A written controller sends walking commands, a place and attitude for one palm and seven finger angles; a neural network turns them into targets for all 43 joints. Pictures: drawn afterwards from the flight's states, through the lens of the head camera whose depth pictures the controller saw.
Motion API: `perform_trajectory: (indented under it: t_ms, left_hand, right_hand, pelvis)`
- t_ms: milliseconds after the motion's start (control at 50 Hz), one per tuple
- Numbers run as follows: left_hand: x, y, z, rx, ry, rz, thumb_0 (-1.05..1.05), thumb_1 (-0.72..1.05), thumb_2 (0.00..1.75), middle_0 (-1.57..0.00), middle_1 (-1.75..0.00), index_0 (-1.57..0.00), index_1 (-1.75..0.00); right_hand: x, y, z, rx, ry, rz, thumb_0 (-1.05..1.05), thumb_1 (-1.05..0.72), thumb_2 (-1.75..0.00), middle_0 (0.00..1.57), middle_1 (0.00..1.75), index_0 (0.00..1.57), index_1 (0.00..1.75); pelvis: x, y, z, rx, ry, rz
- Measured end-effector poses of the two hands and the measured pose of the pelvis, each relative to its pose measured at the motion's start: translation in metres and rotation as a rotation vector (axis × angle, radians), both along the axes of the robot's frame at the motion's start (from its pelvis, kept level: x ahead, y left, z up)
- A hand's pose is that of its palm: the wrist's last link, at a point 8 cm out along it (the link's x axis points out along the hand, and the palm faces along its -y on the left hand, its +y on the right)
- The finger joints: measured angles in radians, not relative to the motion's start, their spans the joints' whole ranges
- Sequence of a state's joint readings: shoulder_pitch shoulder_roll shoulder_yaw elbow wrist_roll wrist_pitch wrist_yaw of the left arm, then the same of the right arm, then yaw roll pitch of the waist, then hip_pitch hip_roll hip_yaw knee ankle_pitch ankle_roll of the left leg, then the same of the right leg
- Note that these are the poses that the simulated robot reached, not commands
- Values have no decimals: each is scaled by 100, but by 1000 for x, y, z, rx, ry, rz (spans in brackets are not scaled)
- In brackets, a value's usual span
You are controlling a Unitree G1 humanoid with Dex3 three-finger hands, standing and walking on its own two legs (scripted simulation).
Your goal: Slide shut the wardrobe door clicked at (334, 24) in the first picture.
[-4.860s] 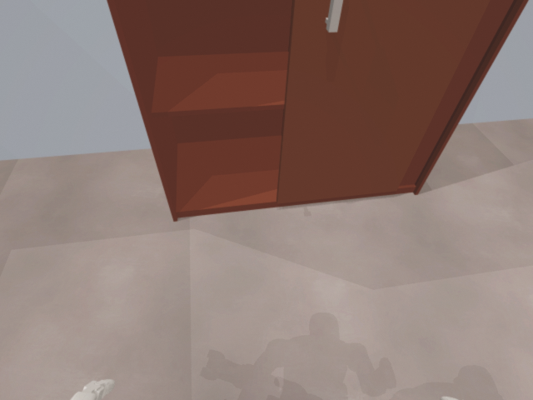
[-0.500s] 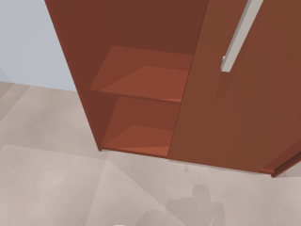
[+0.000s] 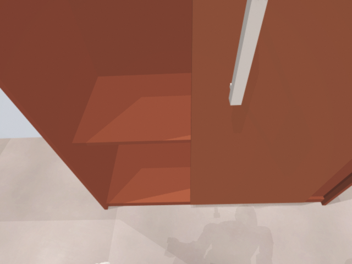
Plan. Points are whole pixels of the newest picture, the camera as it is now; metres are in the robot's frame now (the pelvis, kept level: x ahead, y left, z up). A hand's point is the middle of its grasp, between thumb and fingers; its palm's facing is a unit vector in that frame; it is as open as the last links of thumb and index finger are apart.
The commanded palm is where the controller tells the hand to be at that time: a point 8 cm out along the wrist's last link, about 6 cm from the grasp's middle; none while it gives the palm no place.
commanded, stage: come to a stop and stand still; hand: right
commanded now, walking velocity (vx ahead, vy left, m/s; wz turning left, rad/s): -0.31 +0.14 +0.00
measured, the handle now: (241, 53) +0.49 -0.14 +0.23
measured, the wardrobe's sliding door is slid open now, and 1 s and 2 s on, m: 0.48 0.48 0.48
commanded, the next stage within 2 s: none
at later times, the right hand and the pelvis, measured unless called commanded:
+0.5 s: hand out of the picture -0.03 -0.14 -0.14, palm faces +0.02 +0.96 -0.27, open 7.3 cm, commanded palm none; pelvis -0.04 +0.05 +0.02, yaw +2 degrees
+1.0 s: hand out of the picture -0.06 -0.16 -0.17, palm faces +0.07 +0.98 -0.18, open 7.3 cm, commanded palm none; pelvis -0.05 +0.01 +0.01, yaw +0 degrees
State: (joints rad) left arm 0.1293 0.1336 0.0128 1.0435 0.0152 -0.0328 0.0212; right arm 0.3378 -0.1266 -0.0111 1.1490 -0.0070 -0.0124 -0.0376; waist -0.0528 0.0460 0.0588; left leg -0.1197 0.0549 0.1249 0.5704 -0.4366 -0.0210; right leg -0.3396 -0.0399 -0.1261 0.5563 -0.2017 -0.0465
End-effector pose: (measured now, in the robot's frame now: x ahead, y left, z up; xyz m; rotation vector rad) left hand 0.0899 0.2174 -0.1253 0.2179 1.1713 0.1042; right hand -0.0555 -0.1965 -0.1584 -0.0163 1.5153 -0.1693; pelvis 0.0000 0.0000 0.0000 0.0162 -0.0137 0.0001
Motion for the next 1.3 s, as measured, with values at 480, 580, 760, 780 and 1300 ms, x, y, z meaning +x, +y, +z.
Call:
perform_trajectory:
  t_ms: [480, 580, 760, 780, 1300]
  left_hand:
    - [-117, 69, -20, -76, 156, 148, 1, 91, 90, -19, -30, -20, -30]
    - [-152, 73, -17, -84, 235, 160, 1, 91, 90, -19, -30, -19, -30]
    - [-153, 61, -15, -33, 315, 100, 1, 91, 90, -19, -30, -19, -30]
    - [-148, 58, -16, -27, 296, 94, 1, 91, 90, -19, -30, -19, -30]
    - [-136, 8, -4, -13, 172, 91, 1, 93, 90, -20, -30, -20, -30]
  right_hand:
    - [26, 6, 48, -180, -177, 114, 0, -91, -90, 19, 29, 20, 30]
    - [14, 32, 49, -126, -137, 111, 0, -91, -90, 20, 30, 20, 30]
    - [-11, 20, 37, -118, -84, 33, 1, -92, -90, 20, 30, 21, 30]
    - [-14, 16, 33, -114, -74, 26, 1, -92, -90, 20, 30, 21, 30]
    - [-4, -25, 22, -72, -94, 93, 0, -91, -90, 20, 30, 20, 30]
  pelvis:
    - [-43, 49, 13, -54, 8, 26]
    - [-43, 56, 18, -54, 22, 21]
    - [-45, 43, 13, -38, 29, -15]
    - [-46, 39, 11, -31, 27, -17]
    - [-52, -1, 14, -24, -7, 6]
